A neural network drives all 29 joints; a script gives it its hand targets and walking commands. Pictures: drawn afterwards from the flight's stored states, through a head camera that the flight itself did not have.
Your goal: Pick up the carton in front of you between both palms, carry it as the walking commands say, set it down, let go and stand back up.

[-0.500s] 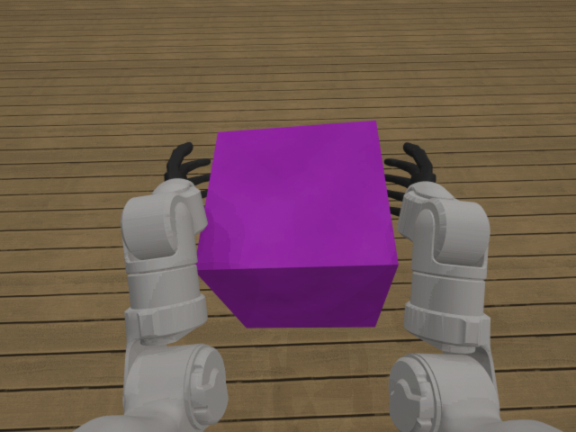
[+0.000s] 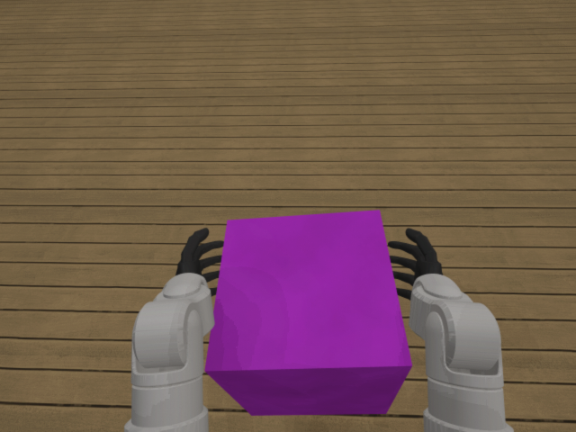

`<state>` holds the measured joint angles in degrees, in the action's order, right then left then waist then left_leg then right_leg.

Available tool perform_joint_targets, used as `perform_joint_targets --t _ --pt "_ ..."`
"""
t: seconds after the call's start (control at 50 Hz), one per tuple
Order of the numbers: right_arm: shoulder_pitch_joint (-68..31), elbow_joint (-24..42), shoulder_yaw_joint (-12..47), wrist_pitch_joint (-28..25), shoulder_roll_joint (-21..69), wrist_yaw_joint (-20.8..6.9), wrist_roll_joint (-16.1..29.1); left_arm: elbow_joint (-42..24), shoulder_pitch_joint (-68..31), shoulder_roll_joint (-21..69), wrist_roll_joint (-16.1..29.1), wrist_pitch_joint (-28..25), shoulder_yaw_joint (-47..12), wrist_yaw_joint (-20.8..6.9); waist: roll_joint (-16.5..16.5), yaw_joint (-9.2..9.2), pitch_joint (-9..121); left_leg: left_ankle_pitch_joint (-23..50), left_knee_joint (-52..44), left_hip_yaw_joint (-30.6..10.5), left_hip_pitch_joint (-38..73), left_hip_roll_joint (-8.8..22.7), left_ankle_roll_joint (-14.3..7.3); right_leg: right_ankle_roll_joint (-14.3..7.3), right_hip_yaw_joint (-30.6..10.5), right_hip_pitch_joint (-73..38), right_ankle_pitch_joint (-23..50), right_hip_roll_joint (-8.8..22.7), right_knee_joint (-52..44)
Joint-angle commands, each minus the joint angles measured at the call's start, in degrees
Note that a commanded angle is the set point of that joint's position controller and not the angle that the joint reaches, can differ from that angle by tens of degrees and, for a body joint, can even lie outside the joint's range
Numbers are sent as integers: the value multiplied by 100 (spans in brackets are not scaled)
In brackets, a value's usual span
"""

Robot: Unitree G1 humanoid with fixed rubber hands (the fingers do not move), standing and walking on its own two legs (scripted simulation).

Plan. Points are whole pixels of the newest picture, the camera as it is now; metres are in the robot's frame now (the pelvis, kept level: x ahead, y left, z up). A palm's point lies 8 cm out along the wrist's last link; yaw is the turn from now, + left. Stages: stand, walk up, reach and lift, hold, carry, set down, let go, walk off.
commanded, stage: carry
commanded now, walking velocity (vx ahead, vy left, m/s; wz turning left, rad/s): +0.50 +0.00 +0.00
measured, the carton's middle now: (310, 321) +0.27 +0.00 -0.02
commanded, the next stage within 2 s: none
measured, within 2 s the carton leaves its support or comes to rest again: neither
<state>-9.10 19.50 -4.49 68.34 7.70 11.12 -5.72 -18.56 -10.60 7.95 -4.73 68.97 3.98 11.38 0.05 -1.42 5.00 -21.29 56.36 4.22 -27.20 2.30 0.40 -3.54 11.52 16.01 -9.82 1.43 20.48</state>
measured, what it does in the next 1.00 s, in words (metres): walks ahead: left foot, then right foot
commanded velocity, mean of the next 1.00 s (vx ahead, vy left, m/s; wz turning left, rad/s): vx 0.50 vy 0.00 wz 0.00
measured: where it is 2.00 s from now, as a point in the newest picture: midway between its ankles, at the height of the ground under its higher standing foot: (304, 253)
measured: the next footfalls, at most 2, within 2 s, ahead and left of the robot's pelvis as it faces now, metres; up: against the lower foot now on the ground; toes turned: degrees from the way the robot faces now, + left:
left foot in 0.26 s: +0.36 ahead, +0.13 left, +0.00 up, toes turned +9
right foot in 0.74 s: +0.64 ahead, -0.11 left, +0.00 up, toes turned -14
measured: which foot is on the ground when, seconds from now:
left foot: up 0.00-0.24, down 0.26-0.76, up 0.78-1.00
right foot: down 0.00-0.30, up 0.32-0.72, down 0.74-1.00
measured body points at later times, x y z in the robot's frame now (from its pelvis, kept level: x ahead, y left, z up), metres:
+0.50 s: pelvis +0.31 +0.05 +0.00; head +0.29 +0.06 +0.45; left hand +0.59 +0.17 +0.08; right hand +0.55 -0.12 +0.07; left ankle +0.32 +0.13 -0.75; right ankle +0.32 -0.10 -0.68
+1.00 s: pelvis +0.62 -0.02 +0.00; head +0.63 -0.04 +0.45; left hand +0.90 +0.12 +0.10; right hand +0.90 -0.17 +0.08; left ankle +0.66 +0.13 -0.68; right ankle +0.60 -0.10 -0.75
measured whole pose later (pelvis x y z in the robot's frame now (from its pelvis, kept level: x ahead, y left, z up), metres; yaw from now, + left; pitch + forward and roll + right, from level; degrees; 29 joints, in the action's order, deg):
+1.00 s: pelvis +0.62 -0.02 +0.00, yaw +0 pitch +4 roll +1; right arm -8.4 23.3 -0.3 74.2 7.6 14.8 -6.0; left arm -24.4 -8.0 7.6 -4.2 70.2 1.6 11.8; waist 0.7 -1.2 4.2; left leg -12.9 52.2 5.0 -33.1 6.0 0.6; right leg -2.9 12.9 10.9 -11.1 2.5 17.6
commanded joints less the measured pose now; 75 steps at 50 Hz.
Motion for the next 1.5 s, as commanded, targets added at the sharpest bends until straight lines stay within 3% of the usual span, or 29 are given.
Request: perform_joint_targets --t 0.0,0.14,0.2,0.24,0.26,0.28,0.3,0.36,0.4,0.46,0.66,0.72,0.74,0.76,0.78,0.84,0.88,0.96,1.02,1.08,1.16,1.18,1.2,1.22,1.24,1.28,1.34,1.42,1.48 --pt "-2463 1038 3688 -161 6048 -1195 2070 -1087 -2285 6071 2137 -158 -3547 -1319 -709 34 1869 169 -1002 -9 -671 196 88 -552 -1571 -2103 1013 1568 -832" --pt "-2014 1217 3720 144 5261 -1061 1971 -1115 -1718 5191 2027 132 -3527 -1255 -854 10 982 1790 -2577 578 -317 111 7 -262 -744 -1714 1190 1263 -900" --pt "-1981 1074 3626 300 4920 -1080 1992 -983 -1695 4888 1905 260 -3476 -1186 -841 44 704 1627 -2902 816 241 61 -103 -93 -564 -1548 1246 1234 -494" --pt "-1923 826 3471 364 4671 -1067 1967 -852 -1772 4677 1854 329 -3428 -1126 -532 173 1029 1086 -2956 1107 1813 -217 -158 150 -32 -849 1810 847 933" --pt "-1868 698 3378 379 4539 -1048 1941 -813 -1826 4542 1828 365 -3382 -1091 108 310 1275 273 -3345 -284 2885 611 -377 420 123 190 1170 540 2296" --pt "-1925 603 3350 341 4504 -1038 1910 -967 -2009 4534 1840 397 -3420 -1064 1698 367 1730 -186 -4085 -2880 3969 1961 -1207 645 -28 1694 -370 -88 4101" --pt "-1945 605 3321 311 4702 -1055 1965 -876 -2073 4672 1898 398 -3483 -1074 1762 306 1550 807 -4394 -3505 4017 2189 -1364 532 -679 2501 -1819 -173 4912" --pt "-2569 1066 3539 117 5419 -1162 2148 -444 -1791 5570 1937 227 -3500 -1228 285 253 1583 1426 -4247 -1978 2983 1904 -971 305 -1180 2299 -1160 604 4863" --pt "-3041 1314 3676 -49 5747 -1250 2298 -276 -1674 6055 1936 83 -3499 -1312 505 212 1561 740 -4584 -1230 2422 1647 -708 333 -1031 1873 -727 649 4089" --pt "-3108 1466 3749 -167 5866 -1328 2418 -246 -1426 6321 1841 -77 -3474 -1322 724 240 1428 549 -4935 -714 2419 1498 -774 470 -719 1890 -351 595 3063" --pt "-2455 1484 3576 107 5053 -1123 2140 -834 -1390 5426 1928 161 -3491 -1182 887 259 843 2339 -4437 245 3164 1216 -574 366 -16 1345 731 320 673" --pt "-2439 1428 3545 287 4801 -1048 2074 -655 -1335 5139 1970 312 -3325 -1186 505 122 1296 3367 -2512 857 2395 819 -248 226 401 -796 26 -77 420" --pt "-2553 1459 3526 354 4689 -1031 2077 -564 -1220 5062 1935 346 -3240 -1182 -195 -31 1642 2355 -1117 951 1399 531 -13 28 -1022 -1839 -688 843 40" --pt "-2689 1562 3566 413 4719 -1024 2091 -439 -1342 5063 1897 333 -3229 -1184 -1733 -61 1995 706 526 754 -413 -175 203 -756 -3513 -3107 -934 2159 -525" --pt "-2748 1469 3656 422 4825 -1054 2166 -432 -1324 5212 1941 331 -3213 -1205 -1731 -2 1753 -644 1301 51 -1301 -230 93 -896 -3931 -3176 171 2332 -736" --pt "-2706 1289 3745 296 5559 -1152 2203 -713 -1574 5806 1919 217 -3269 -1268 -375 40 1787 125 1211 -407 -1229 475 -156 -478 -2358 -2423 1100 1935 -499" --pt "-2808 1346 3771 164 5880 -1174 2231 -908 -1819 6079 2017 118 -3357 -1320 -592 56 1739 569 493 -258 -865 498 -93 -261 -1721 -2017 631 1736 -817" --pt "-2817 1601 3765 38 5923 -1091 2171 -1139 -1850 6046 2135 56 -3415 -1367 -732 55 1438 1029 -689 69 -991 467 65 -424 -1151 -1961 364 1576 -1170" --pt "-2530 1622 3733 118 5663 -1023 2111 -1119 -1551 5767 2067 128 -3383 -1314 -742 38 1184 1498 -1710 337 -928 369 87 -379 -753 -2127 1043 1392 -1102" --pt "-2286 1477 3717 264 5386 -1024 2088 -937 -1251 5481 1893 231 -3306 -1257 -837 34 932 1981 -2439 673 -618 94 4 -185 -247 -2226 2790 1216 -674" --pt "-2189 1247 3642 385 5159 -1116 2129 -741 -1206 5296 1739 312 -3241 -1207 -742 156 1079 2971 -3549 1212 1296 -345 -70 334 385 -1798 3618 832 778" --pt "-2219 1225 3583 395 5103 -1146 2113 -705 -1260 5259 1728 320 -3246 -1207 -562 212 1272 3575 -3649 1008 2266 -79 -59 515 399 -1237 3006 722 1438" --pt "-2207 1162 3495 403 5033 -1166 2093 -692 -1389 5222 1723 341 -3237 -1208 279 277 1794 5967 -3041 -189 3530 1076 -236 745 247 -332 848 529 2624" --pt "-2214 1038 3519 366 5104 -1178 2083 -725 -1353 5372 1795 358 -3341 -1207 1393 312 2400 7234 -2936 -1671 5081 2157 -1270 843 -218 1137 -1976 -114 3948" --pt "-1975 981 3473 289 5247 -1200 2136 -695 -1190 5476 1803 337 -3428 -1234 1344 263 2489 6624 -3333 -1824 4605 2260 -1503 723 -766 1252 -2501 -13 4378" --pt "-2339 1141 3463 73 5776 -1272 2181 -586 -1432 5998 1908 193 -3583 -1338 835 233 2289 5381 -3659 -1131 3763 1934 -1170 477 -1127 1084 -2395 328 3620" --pt "-2723 1344 3543 -184 6228 -1330 2214 -578 -1521 6517 1965 -66 -3617 -1415 676 192 2129 4244 -3931 -377 2928 1520 -801 500 -793 128 -1940 212 1649" --pt "-2553 1473 3660 -343 6184 -1341 2227 -726 -1240 6535 1856 -275 -3628 -1382 575 175 2337 3551 -3564 165 2597 1261 -644 563 -423 -722 94 270 198" --pt "-2628 1671 3791 -270 5898 -1318 2215 -920 -1355 6264 1823 -230 -3596 -1358 77 203 2039 2404 -3255 361 2029 765 -151 451 -917 -985 1535 1021 347"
